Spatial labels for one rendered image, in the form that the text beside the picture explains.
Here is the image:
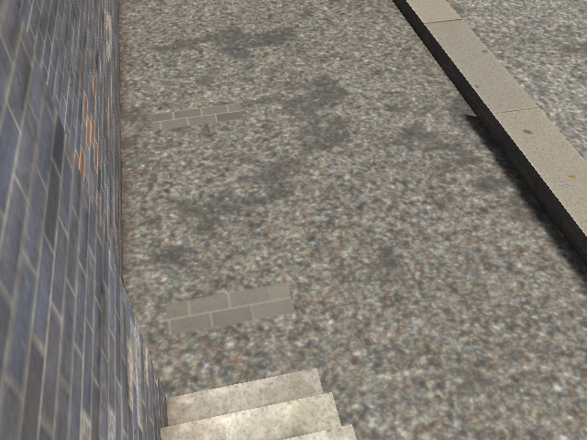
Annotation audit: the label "stairs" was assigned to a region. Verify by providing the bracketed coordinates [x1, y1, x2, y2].
[161, 368, 357, 440]

